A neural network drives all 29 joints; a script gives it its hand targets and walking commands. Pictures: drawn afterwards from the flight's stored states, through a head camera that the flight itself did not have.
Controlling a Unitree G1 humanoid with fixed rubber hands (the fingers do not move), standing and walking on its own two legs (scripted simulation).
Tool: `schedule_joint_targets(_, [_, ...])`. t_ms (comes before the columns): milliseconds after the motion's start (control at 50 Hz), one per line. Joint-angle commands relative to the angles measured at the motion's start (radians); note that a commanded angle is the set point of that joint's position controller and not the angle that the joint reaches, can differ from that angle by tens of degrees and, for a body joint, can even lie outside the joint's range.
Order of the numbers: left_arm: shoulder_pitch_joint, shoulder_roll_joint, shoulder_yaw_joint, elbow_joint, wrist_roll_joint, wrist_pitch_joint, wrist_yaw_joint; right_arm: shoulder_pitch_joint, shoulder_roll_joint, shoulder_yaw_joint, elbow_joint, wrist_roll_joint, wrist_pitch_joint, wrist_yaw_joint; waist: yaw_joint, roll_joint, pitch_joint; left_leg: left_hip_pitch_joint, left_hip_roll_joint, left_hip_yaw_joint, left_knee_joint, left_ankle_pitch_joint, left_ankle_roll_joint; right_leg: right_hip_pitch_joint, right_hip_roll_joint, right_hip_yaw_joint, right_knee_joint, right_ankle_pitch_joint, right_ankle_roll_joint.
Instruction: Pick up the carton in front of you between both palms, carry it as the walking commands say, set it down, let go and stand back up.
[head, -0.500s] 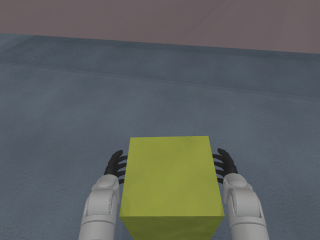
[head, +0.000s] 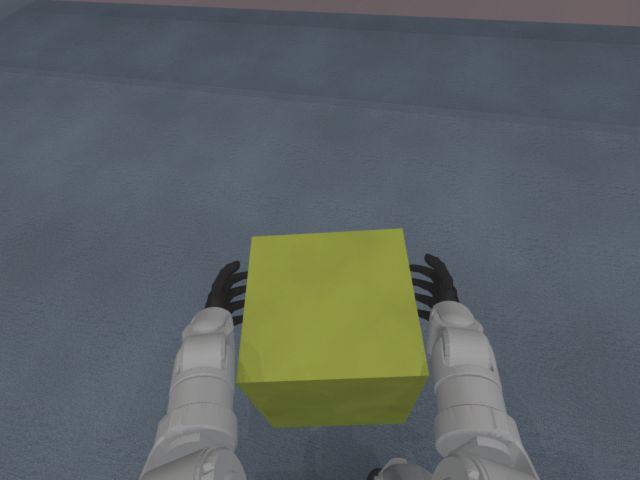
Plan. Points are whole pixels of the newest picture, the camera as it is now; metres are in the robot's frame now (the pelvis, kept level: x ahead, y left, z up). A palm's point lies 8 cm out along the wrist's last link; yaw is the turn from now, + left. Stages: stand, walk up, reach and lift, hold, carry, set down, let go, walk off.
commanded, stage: set down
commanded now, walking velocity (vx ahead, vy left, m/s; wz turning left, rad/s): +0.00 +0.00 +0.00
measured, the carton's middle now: (332, 336) +0.34 +0.01 -0.08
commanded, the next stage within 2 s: none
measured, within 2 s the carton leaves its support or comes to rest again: neither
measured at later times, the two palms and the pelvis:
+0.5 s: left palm (248, 336) +0.39 +0.16 -0.20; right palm (412, 341) +0.38 -0.13 -0.21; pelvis -0.03 +0.05 -0.13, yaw +1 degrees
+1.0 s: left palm (272, 347) +0.44 +0.15 -0.36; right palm (407, 353) +0.42 -0.15 -0.37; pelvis -0.05 +0.04 -0.25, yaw +3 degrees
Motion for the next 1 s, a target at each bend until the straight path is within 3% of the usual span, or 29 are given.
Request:
schedule_joint_targets(0, [-0.472, -0.595, -0.342, 0.026, -0.120, -0.170, -0.119, -0.437, 0.615, 0.375, 0.073, 0.116, -0.180, 0.105, 0.007, -0.046, -0.439, -0.564, -0.128, 0.028, 0.015, 0.049, 0.035, 0.312, 0.028, 0.188, 0.089, 0.059, 0.047])
schedule_joint_targets(80, [-0.513, -0.686, -0.493, 0.020, -0.222, -0.285, -0.115, -0.487, 0.684, 0.526, 0.041, 0.171, -0.303, 0.096, -0.003, -0.076, -0.700, -0.787, -0.152, 0.035, 0.122, 0.071, 0.010, 0.303, 0.038, 0.191, 0.246, 0.281, 0.049])
schedule_joint_targets(180, [-0.611, -0.736, -0.699, -0.060, -0.337, -0.333, -0.051, -0.578, 0.713, 0.723, -0.051, 0.262, -0.357, 0.082, -0.007, -0.089, -1.115, -0.917, -0.187, 0.055, 0.258, 0.130, -0.014, 0.277, 0.055, 0.149, 0.438, 0.402, 0.061])
schedule_joint_targets(220, [-0.623, -0.737, -0.735, -0.087, -0.357, -0.328, -0.020, -0.586, 0.684, 0.752, -0.057, 0.300, -0.354, 0.085, -0.010, -0.068, -1.208, -0.912, -0.192, 0.055, 0.302, 0.140, -0.019, 0.182, 0.066, 0.117, 0.498, 0.370, 0.059])
schedule_joint_targets(340, [-0.689, -0.823, -0.711, -0.050, -0.371, -0.260, 0.004, -0.650, 0.661, 0.712, 0.022, 0.306, -0.307, 0.123, -0.063, -0.040, -1.105, -0.993, -0.193, 0.036, 0.376, -0.004, -0.036, -0.190, 0.089, 0.061, 0.568, 0.107, 0.046])
schedule_joint_targets(440, [-0.742, -0.852, -0.641, 0.020, -0.353, -0.217, -0.004, -0.697, 0.668, 0.593, 0.110, 0.265, -0.271, 0.179, -0.079, -0.009, -1.028, -1.072, -0.183, 0.019, 0.414, -0.010, -0.048, -0.424, 0.086, 0.041, 0.633, 0.056, 0.043])
schedule_joint_targets(540, [-0.793, -0.831, -0.607, 0.033, -0.331, -0.221, 0.012, -0.749, 0.658, 0.525, 0.147, 0.243, -0.265, 0.201, -0.080, -0.006, -1.087, -1.111, -0.192, 0.034, 0.501, 0.083, -0.051, -0.563, 0.083, 0.029, 0.708, 0.095, 0.049])
schedule_joint_targets(760, [-0.936, -0.757, -0.671, -0.017, -0.392, -0.233, 0.025, -0.858, 0.640, 0.577, 0.111, 0.307, -0.258, 0.164, -0.074, -0.050, -1.274, -1.307, -0.227, 0.100, 0.725, 0.072, -0.048, -0.610, 0.089, 0.030, 0.894, 0.167, 0.080])
schedule_joint_targets(980, [-1.099, -0.669, -0.655, 0.019, -0.438, -0.213, -0.023, -1.039, 0.621, 0.619, 0.084, 0.350, -0.240, 0.107, -0.058, -0.109, -1.293, -1.551, -0.231, 0.143, 0.908, -0.037, -0.027, -0.614, 0.083, 0.047, 1.031, 0.118, 0.097])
